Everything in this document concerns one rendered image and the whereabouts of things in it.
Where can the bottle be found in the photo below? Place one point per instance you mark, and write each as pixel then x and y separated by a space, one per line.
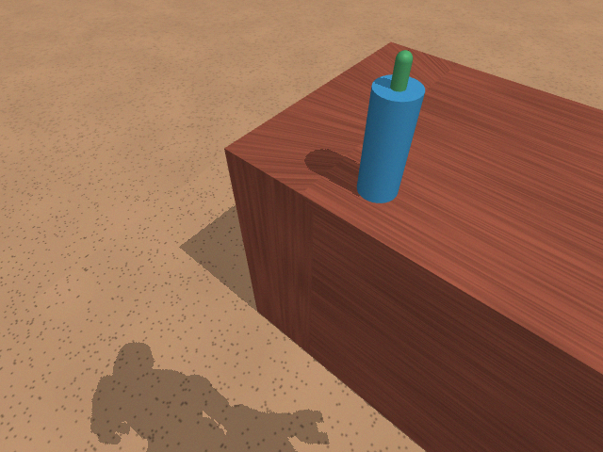
pixel 393 110

